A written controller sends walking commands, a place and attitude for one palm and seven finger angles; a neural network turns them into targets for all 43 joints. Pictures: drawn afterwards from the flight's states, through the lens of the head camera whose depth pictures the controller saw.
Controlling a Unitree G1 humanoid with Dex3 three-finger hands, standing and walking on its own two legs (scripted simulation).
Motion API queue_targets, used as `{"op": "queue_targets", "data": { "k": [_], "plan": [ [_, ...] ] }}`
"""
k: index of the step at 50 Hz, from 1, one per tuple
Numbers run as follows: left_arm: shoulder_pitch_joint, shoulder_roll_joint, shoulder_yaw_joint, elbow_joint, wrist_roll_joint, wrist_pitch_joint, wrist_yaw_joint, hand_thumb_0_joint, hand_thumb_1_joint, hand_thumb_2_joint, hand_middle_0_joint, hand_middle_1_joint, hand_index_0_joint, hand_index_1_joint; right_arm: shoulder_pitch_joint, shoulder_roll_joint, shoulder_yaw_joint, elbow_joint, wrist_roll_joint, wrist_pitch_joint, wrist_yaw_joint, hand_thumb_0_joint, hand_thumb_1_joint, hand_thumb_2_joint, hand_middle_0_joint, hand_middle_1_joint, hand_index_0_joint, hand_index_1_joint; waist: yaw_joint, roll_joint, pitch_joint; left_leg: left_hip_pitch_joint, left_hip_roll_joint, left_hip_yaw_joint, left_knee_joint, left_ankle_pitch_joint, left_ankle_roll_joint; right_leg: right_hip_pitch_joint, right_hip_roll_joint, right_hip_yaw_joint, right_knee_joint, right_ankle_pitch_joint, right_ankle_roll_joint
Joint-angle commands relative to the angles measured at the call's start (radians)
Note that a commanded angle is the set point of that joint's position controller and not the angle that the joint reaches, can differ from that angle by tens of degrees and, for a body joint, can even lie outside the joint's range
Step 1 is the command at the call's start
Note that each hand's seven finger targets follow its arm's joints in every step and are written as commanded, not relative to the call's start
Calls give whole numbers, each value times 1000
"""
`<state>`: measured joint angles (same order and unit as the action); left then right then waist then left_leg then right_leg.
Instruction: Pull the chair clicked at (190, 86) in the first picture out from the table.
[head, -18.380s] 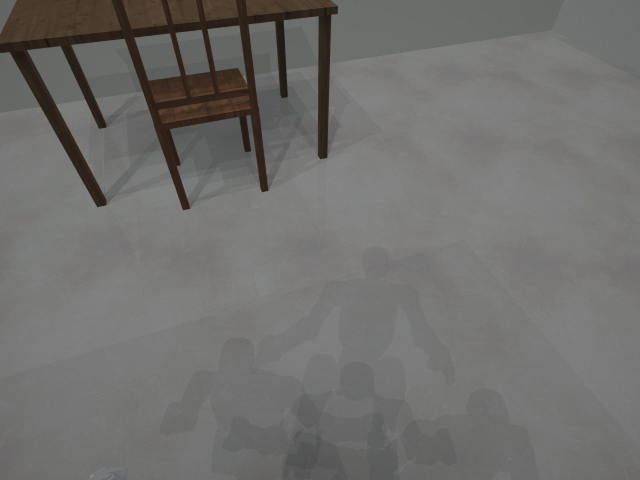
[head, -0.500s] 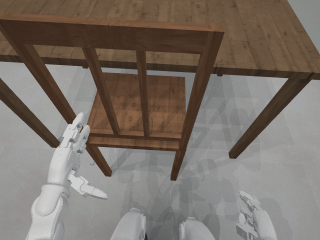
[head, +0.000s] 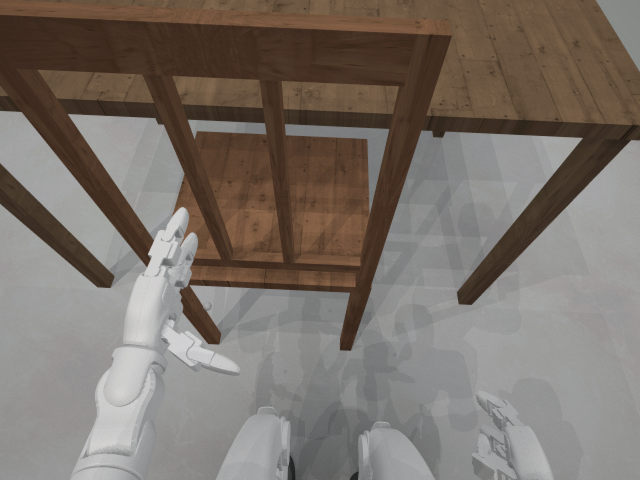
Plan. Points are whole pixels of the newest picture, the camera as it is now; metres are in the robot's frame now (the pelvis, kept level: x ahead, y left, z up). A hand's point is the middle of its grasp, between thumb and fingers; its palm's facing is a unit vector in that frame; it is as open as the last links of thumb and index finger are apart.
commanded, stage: aim the fingers beside a spindle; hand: left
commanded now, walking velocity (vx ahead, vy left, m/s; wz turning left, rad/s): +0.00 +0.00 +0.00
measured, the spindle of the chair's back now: (202, 189) +0.47 +0.17 +0.05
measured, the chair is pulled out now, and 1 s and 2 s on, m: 0.00 0.00 0.00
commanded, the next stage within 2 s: push the fingers through the gap in 0.56 s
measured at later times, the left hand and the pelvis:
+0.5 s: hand (202, 309) +0.31 +0.15 +0.02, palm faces -0.07 -1.00 -0.04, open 17.0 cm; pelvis +0.00 +0.00 +0.00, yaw +0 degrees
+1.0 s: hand (205, 288) +0.34 +0.15 +0.02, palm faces -0.07 -1.00 -0.04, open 17.0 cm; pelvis +0.00 +0.00 +0.00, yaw +0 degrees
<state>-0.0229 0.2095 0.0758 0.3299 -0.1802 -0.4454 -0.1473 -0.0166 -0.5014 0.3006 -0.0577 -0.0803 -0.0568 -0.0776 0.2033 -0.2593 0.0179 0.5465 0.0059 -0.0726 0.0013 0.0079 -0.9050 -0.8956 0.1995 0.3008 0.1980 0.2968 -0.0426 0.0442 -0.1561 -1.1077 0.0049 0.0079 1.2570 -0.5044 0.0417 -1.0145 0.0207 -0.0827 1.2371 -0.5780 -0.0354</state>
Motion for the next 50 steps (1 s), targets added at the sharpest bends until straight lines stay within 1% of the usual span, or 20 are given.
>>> {"op": "queue_targets", "data": {
  "k": [1, 2, 5, 6, 10, 13, 16, 21, 24, 26, 30, 33, 34, 37, 39, 41, 42, 43, 46, 50],
  "plan": [
    [-173, 125, 69, -217, -9, -71, 13, 0, -500, 300, -60, -80, -60, -80, 2, -140, -62, -131, 7, -32, -15, 0, -900, -900, 200, 300, 200, 300, -6, -5, -358, 327, 10, -79, -157, 240, -9, 115, 0, 50, -180, 241, 4],
    [-159, 130, 77, -233, -9, -73, 14, 0, -500, 300, -60, -80, -60, -80, 1, -139, -63, -135, 6, -31, -13, 0, -900, -900, 200, 300, 200, 300, 4, 16, -380, 339, 9, -77, -159, 254, -11, 125, -2, 51, -177, 253, 4],
    [-140, 132, 88, -220, -18, -65, 14, 0, -500, 300, -60, -80, -60, -80, -1, -133, -61, -134, 8, -24, -12, 0, -900, -900, 200, 300, 200, 300, 1, -17, -365, 307, 6, -66, -153, 250, -8, 153, -1, 59, -185, 270, 8],
    [-107, 158, 124, -198, -21, -62, 14, 0, -500, 300, -60, -80, -60, -80, 2, -135, -62, -135, 8, -21, -14, 0, -900, -900, 200, 300, 200, 300, 9, -38, -361, 283, 5, -63, -150, 252, -7, 170, 2, 63, -184, 278, 7],
    [-136, 131, 93, -193, -32, -68, -10, 0, -500, 300, -60, -80, -60, -80, -6, -132, -59, -132, 13, -21, -15, 0, -900, -900, 200, 300, 200, 300, -11, -30, -322, 254, 3, -54, -142, 208, -5, 158, -1, 75, -198, 247, 11],
    [-136, 128, 85, -211, -36, -80, -27, 0, -500, 300, -60, -80, -60, -80, -7, -134, -62, -130, 13, -28, -20, 0, -900, -900, 200, 300, 200, 300, -11, -7, -338, 272, 4, -56, -138, 222, -5, 153, -2, 75, -195, 258, 10],
    [-143, 121, 69, -219, -42, -78, -36, 0, -500, 300, -60, -80, -60, -80, -2, -137, -62, -125, 13, -36, -24, 0, -900, -900, 200, 300, 200, 300, -23, -19, -343, 280, 7, -59, -129, 234, -1, 143, -1, 74, -194, 266, 12],
    [-136, 160, 108, -215, -38, -77, -29, 0, -500, 300, -60, -80, -60, -80, -1, -140, -62, -120, 12, -39, -25, 0, -900, -900, 200, 300, 200, 300, -8, 13, -343, 283, 6, -61, -135, 240, -5, 137, 0, 68, -186, 261, 7],
    [-120, 154, 114, -214, -40, -76, -23, 0, -500, 300, -60, -80, -60, -80, -7, -137, -61, -127, 12, -35, -23, 0, -900, -900, 200, 300, 200, 300, -3, -9, -348, 277, 5, -59, -138, 241, -5, 153, -1, 69, -187, 268, 10],
    [-145, 147, 101, -217, -37, -74, -21, 0, -500, 300, -60, -80, -60, -80, -4, -137, -60, -125, 10, -35, -23, 0, -900, -900, 200, 300, 200, 300, -14, 3, -344, 286, 7, -64, -137, 244, -4, 131, 1, 62, -181, 264, 8],
    [-108, 135, 90, -241, -42, -76, -25, 0, -500, 300, -60, -80, -60, -80, -7, -136, -61, -134, 11, -37, -20, 0, -900, -900, 200, 300, 200, 300, -2, 15, -367, 304, 6, -63, -142, 263, -7, 152, -1, 63, -182, 285, 8],
    [-70, 128, 85, -221, -39, -67, -27, 0, -500, 300, -60, -80, -60, -80, -6, -139, -62, -136, 12, -34, -16, 0, -900, -900, 200, 300, 200, 300, -5, -14, -341, 291, 8, -66, -146, 250, -8, 143, 0, 56, -184, 272, 8],
    [-113, 112, 64, -223, -40, -67, -27, 0, -500, 300, -60, -80, -60, -80, -9, -137, -60, -133, 12, -34, -17, 0, -900, -900, 200, 300, 200, 300, -19, -13, -331, 281, 7, -66, -142, 236, -5, 131, 0, 58, -186, 261, 10],
    [-212, 140, 86, -193, -29, -77, -15, 0, -500, 300, -60, -80, -60, -80, -6, -143, -58, -114, 10, -32, -24, 0, -900, -900, 200, 300, 200, 300, -33, -21, -299, 256, 8, -71, -133, 179, -4, 87, 3, 60, -189, 193, 10],
    [-248, 131, 75, -196, -25, -85, -12, 0, -500, 300, -60, -80, -60, -80, -7, -142, -58, -111, 7, -36, -27, 0, -900, -900, 200, 300, 200, 300, -31, 11, -327, 277, 7, -72, -129, 177, -5, 77, 1, 61, -187, 180, 8],
    [-264, 168, 110, -187, -23, -89, -8, 0, -500, 300, -60, -80, -60, -80, 0, -146, -58, -104, 7, -38, -29, 0, -900, -900, 200, 300, 200, 300, -22, 19, -343, 292, 10, -77, -132, 195, -7, 78, 4, 59, -181, 188, 4],
    [-288, 150, 85, -199, -19, -90, -9, 0, -500, 300, -60, -80, -60, -80, -1, -146, -57, -104, 6, -39, -27, 0, -900, -900, 200, 300, 200, 300, -25, 44, -367, 326, 11, -83, -137, 216, -9, 69, 2, 53, -174, 203, 4],
    [-267, 141, 84, -196, -21, -85, -7, 0, -500, 300, -60, -80, -60, -80, 2, -142, -57, -106, 5, -38, -24, 0, -900, -900, 200, 300, 200, 300, -14, 48, -381, 339, 9, -82, -140, 233, -11, 83, 2, 52, -176, 215, 2],
    [-251, 137, 81, -137, -15, -58, -5, 0, -500, 300, -60, -80, -60, -80, 10, -149, -59, -105, 6, -28, -20, 0, -900, -900, 200, 300, 200, 300, -21, 9, -374, 335, 13, -87, -143, 252, -10, 81, 6, 46, -175, 237, 4],
    [-330, 159, 108, -93, -16, -44, 2, 0, -500, 300, -60, -80, -60, -80, 13, -151, -57, -98, 10, -14, -21, 0, -900, -900, 200, 300, 200, 300, -24, -7, -348, 284, 9, -76, -142, 202, -9, 89, 4, 55, -185, 209, 7]
  ]
}}
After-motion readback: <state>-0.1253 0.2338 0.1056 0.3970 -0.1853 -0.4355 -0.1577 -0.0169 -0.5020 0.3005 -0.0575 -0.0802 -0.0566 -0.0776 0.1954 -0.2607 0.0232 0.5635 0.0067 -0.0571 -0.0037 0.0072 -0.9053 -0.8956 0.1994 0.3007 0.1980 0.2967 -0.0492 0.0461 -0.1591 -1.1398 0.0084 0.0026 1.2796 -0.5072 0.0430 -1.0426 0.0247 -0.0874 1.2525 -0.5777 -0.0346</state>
